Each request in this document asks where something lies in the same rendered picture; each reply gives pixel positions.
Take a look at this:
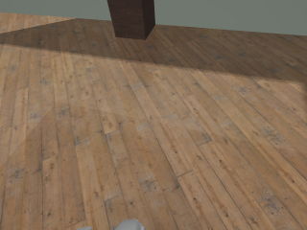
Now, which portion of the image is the cabinet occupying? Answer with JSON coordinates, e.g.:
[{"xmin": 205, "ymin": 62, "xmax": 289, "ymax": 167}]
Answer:
[{"xmin": 107, "ymin": 0, "xmax": 155, "ymax": 40}]

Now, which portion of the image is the left robot thigh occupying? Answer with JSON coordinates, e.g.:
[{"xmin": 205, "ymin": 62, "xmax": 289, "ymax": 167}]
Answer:
[{"xmin": 114, "ymin": 219, "xmax": 145, "ymax": 230}]

